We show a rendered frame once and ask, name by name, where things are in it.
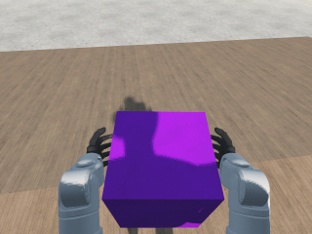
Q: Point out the robot right hand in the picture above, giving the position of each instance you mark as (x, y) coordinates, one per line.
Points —
(225, 146)

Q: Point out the robot right forearm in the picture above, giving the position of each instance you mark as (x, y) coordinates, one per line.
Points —
(248, 196)

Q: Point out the robot left hand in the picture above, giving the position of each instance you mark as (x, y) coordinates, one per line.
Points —
(96, 146)

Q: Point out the robot left forearm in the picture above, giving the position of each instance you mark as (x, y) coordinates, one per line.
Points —
(78, 196)

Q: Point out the carton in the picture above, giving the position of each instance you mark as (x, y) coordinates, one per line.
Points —
(161, 171)

